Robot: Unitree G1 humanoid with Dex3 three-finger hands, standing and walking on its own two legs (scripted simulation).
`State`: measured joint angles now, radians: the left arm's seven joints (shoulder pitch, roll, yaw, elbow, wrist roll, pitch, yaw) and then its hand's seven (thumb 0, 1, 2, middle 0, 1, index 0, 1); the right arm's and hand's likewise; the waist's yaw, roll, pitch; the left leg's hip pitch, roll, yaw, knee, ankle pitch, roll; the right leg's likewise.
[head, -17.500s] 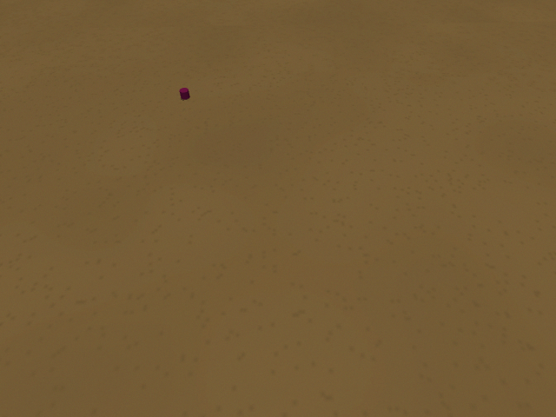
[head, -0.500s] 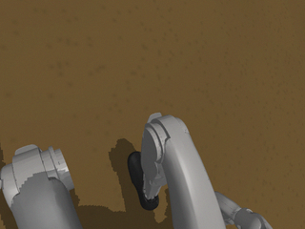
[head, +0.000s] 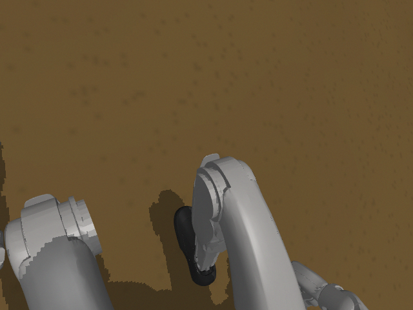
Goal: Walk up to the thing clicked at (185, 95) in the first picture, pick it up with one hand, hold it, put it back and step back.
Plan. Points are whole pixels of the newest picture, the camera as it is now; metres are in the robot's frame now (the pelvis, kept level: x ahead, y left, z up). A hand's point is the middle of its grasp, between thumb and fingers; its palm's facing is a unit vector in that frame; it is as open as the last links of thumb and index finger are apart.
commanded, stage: settle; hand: left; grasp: from above
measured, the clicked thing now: out of the picture +0.41 +0.32 -0.28
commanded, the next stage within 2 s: lift in 0.84 s
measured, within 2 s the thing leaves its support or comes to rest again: leaves its support in 0.24 s
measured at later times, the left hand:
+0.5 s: hand out of the picture +0.38 +0.32 -0.19, palm faces -0.39 -0.14 -0.91, open 7.6 cm
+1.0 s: hand out of the picture +0.38 +0.31 -0.12, palm faces -0.42 -0.12 -0.90, open 7.6 cm
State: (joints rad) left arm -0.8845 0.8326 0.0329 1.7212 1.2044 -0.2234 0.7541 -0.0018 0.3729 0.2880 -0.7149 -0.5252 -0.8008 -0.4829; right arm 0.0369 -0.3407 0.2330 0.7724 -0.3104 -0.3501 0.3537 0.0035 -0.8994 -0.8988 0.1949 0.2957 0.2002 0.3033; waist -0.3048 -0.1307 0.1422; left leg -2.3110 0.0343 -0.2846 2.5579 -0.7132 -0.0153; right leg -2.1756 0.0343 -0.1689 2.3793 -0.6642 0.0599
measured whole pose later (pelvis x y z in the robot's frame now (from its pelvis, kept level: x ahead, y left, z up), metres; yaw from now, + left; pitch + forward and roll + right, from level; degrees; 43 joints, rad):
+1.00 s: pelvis +0.00 -0.01 +0.03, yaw +7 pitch +32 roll -6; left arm -0.82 0.58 0.05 1.38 1.21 -0.16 0.44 -0.01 0.31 0.30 -0.81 -0.45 -0.90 -0.43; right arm 0.14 -0.30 0.00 0.79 -0.14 -0.12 0.18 0.01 -0.91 -0.90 0.20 0.30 0.20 0.30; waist -0.17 0.02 -0.10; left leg -2.29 0.03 -0.13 2.38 -0.66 -0.01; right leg -2.22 -0.01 -0.05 2.32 -0.66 0.03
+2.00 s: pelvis +0.01 +0.00 +0.28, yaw +12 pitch +23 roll -3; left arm -0.32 0.45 -0.14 0.64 0.99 0.05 0.13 -0.01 0.28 0.37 -0.79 -0.47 -0.88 -0.47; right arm 0.14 -0.24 -0.03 0.69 0.04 0.02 -0.04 0.01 -0.92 -0.91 0.20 0.30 0.20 0.30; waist -0.06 0.05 -0.18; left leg -1.43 0.04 -0.03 1.58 -0.57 0.01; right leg -1.38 -0.03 -0.02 1.54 -0.57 0.03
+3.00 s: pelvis +0.07 +0.01 +0.45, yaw +12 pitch +7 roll +0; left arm -0.29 0.38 -0.19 0.78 1.00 0.02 0.09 -0.01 0.23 0.45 -0.81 -0.47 -0.89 -0.47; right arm 0.24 -0.26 -0.05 0.72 0.05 0.02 -0.04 0.01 -0.91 -0.90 0.20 0.30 0.20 0.30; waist -0.03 0.04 -0.07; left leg -0.50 0.03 0.04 0.72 -0.34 0.00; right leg -0.49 -0.03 0.01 0.71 -0.33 0.03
